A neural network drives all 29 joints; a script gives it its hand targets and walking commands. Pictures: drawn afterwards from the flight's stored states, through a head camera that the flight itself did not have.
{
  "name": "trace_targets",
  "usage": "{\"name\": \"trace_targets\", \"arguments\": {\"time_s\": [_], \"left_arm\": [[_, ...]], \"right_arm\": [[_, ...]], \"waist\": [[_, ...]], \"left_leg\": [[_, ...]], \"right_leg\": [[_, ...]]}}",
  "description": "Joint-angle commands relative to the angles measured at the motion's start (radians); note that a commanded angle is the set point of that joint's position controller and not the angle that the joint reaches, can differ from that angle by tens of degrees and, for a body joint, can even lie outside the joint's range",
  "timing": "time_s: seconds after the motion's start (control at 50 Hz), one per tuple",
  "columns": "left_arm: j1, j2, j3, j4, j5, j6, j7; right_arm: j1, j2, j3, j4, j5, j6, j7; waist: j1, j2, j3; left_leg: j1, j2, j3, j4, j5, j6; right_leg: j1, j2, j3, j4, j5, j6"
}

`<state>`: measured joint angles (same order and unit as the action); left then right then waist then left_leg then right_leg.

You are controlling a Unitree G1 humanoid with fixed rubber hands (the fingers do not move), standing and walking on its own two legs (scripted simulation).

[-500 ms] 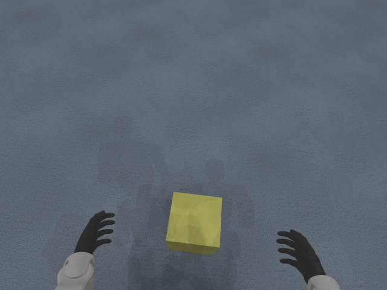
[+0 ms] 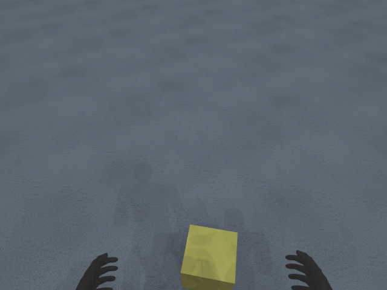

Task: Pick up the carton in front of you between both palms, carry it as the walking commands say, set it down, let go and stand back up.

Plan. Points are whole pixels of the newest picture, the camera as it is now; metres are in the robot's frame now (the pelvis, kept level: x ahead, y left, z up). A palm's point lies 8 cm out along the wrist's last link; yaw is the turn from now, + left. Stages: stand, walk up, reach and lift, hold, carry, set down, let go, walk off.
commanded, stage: let go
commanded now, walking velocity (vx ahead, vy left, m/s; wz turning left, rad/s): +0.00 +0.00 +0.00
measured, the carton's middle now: (209, 261) +0.40 -0.05 -0.65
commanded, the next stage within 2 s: stand in 0.14 s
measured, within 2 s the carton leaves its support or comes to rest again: neither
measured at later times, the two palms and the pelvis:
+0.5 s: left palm out of the picture +0.12 +0.24 -0.11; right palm out of the picture +0.11 -0.28 -0.12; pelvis +0.04 -0.02 -0.01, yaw -3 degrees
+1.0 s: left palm out of the picture +0.10 +0.22 -0.13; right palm out of the picture +0.03 -0.29 -0.15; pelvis +0.04 -0.03 -0.01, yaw -5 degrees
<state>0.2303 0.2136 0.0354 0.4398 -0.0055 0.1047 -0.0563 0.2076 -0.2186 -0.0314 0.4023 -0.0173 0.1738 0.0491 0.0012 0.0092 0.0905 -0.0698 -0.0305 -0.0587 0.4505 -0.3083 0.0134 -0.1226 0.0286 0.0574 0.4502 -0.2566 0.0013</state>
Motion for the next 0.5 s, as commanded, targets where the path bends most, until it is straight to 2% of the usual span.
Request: {"name": "trace_targets", "arguments": {"time_s": [0.0, 0.12, 0.14, 0.16, 0.18, 0.2, 0.24, 0.28, 0.34, 0.48], "left_arm": [[-0.032, 0.094, 0.031, -0.082, 0.002, -0.026, 0.021], [-0.043, 0.09, 0.024, -0.069, 0.0, -0.013, 0.025], [0.101, 0.149, 0.039, 0.092, 0.06, -0.071, 0.063], [0.085, 0.193, 0.043, 0.089, 0.063, -0.096, 0.077], [0.061, 0.171, 0.039, 0.1, 0.054, -0.12, 0.076], [0.057, 0.149, 0.032, 0.121, 0.047, -0.141, 0.071], [0.038, 0.122, 0.022, 0.15, 0.036, -0.173, 0.058], [0.038, 0.122, 0.018, 0.17, 0.033, -0.187, 0.054], [0.084, 0.134, 0.013, 0.207, 0.028, -0.185, 0.061], [0.151, 0.149, 0.004, 0.249, 0.019, -0.165, 0.077]], "right_arm": [[-0.034, -0.109, -0.025, -0.115, -0.003, 0.025, -0.027], [-0.043, -0.1, -0.023, -0.123, 0.003, 0.049, -0.035], [0.032, -0.167, -0.029, 0.045, -0.027, -0.102, -0.065], [0.063, -0.166, -0.032, 0.049, -0.051, -0.155, -0.077], [0.032, -0.159, -0.028, 0.069, -0.054, -0.186, -0.08], [0.013, -0.156, -0.024, 0.082, -0.046, -0.209, -0.081], [0.02, -0.149, -0.02, 0.117, -0.029, -0.24, -0.075], [0.036, -0.153, -0.016, 0.147, -0.025, -0.257, -0.072], [0.069, -0.168, -0.013, 0.188, -0.017, -0.256, -0.076], [0.139, -0.174, -0.001, 0.266, -0.005, -0.229, -0.089]], "waist": [[-0.006, 0.019, -0.084], [-0.001, 0.027, -0.061], [0.008, 0.146, -0.026], [-0.007, 0.123, 0.034], [0.002, 0.094, 0.036], [0.003, 0.052, 0.001], [-0.007, -0.022, -0.123], [-0.012, -0.052, -0.184], [-0.011, -0.036, -0.202], [-0.015, -0.015, -0.177]], "left_leg": [[-0.069, -0.001, 0.029, -0.055, 0.321, -0.04], [-0.079, -0.005, 0.03, -0.057, 0.289, -0.032], [-0.148, 0.104, 0.001, -0.096, -0.233, -0.048], [-0.208, 0.115, -0.074, -0.125, -0.332, -0.032], [-0.235, 0.125, -0.093, -0.119, -0.33, -0.022], [-0.224, 0.131, -0.1, -0.1, -0.276, -0.014], [-0.147, 0.123, -0.081, -0.042, -0.105, -0.009], [-0.1, 0.114, -0.064, 0.005, 0.03, -0.013], [-0.086, 0.114, -0.051, 0.038, 0.154, -0.021], [-0.1, 0.107, -0.014, 0.082, 0.261, -0.024]], "right_leg": [[0.057, 0.042, -0.045, -0.017, 0.19, 0.011], [0.04, 0.04, -0.04, -0.015, 0.193, 0.012], [-0.164, -0.084, 0.055, -0.059, -0.103, 0.038], [-0.206, -0.075, 0.055, -0.062, -0.159, 0.034], [-0.232, -0.071, 0.061, -0.05, -0.136, 0.031], [-0.233, -0.07, 0.072, -0.042, -0.098, 0.024], [-0.199, -0.072, 0.094, -0.023, 0.016, 0.004], [-0.187, -0.081, 0.118, 0.0, 0.158, -0.012], [-0.179, -0.077, 0.119, 0.043, 0.3, -0.023], [-0.18, -0.066, 0.119, 0.094, 0.41, -0.042]]}}
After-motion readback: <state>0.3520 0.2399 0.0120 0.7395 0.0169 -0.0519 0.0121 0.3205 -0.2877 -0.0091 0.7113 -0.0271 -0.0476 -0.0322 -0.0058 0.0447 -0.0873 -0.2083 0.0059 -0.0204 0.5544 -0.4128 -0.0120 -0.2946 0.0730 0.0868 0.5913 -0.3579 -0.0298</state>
